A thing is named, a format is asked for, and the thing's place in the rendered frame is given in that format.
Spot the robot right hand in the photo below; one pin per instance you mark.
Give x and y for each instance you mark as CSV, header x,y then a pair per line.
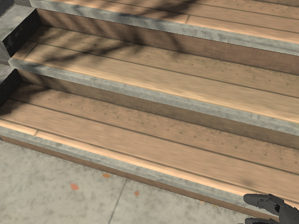
x,y
273,204

